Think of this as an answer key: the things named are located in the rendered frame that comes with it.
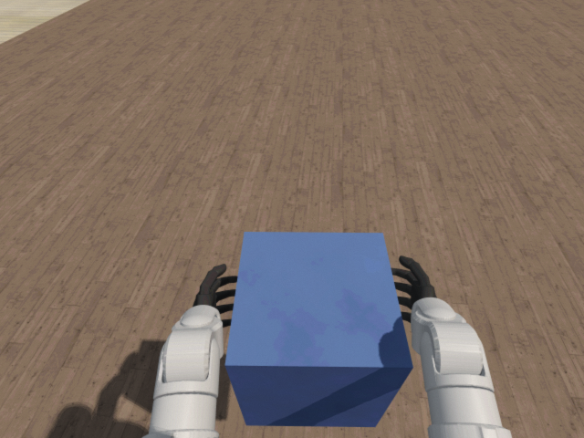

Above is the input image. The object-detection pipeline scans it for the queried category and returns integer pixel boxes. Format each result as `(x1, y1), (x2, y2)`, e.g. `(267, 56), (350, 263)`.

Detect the left robot forearm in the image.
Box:
(141, 305), (224, 438)

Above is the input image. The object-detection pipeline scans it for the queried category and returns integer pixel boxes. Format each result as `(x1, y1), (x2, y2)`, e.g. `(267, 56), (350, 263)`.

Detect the robot left hand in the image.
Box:
(193, 264), (237, 328)

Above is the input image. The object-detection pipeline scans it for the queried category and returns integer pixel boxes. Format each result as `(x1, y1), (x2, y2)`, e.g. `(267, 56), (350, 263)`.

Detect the carton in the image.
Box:
(225, 232), (413, 427)

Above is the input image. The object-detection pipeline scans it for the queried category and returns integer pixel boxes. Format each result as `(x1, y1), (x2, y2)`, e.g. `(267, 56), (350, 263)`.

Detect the robot right hand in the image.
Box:
(391, 255), (437, 323)

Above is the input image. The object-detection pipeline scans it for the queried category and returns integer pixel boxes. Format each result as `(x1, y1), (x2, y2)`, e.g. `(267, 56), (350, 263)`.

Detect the right robot forearm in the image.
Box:
(411, 297), (512, 438)

